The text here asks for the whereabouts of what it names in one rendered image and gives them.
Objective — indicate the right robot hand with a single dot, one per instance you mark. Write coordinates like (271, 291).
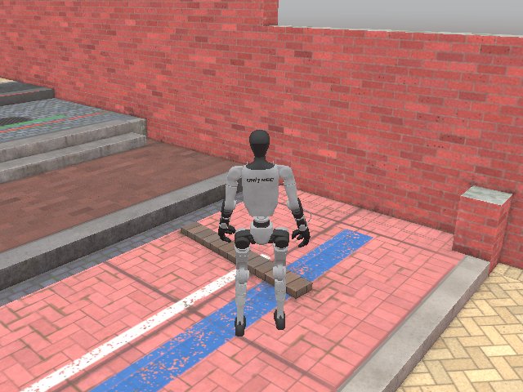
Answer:
(303, 234)

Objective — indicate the right robot forearm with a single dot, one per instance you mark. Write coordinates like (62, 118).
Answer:
(299, 217)

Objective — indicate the left robot hand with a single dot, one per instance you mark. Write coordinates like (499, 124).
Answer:
(221, 233)

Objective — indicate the right robot upper arm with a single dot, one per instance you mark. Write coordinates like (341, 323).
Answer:
(285, 172)

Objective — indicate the humanoid robot head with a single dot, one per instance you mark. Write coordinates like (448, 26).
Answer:
(259, 141)

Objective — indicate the left robot forearm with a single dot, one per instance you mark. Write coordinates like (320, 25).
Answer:
(225, 216)

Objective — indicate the left robot upper arm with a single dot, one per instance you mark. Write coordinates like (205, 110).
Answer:
(231, 187)

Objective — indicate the right robot thigh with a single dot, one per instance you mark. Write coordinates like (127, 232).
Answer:
(280, 245)

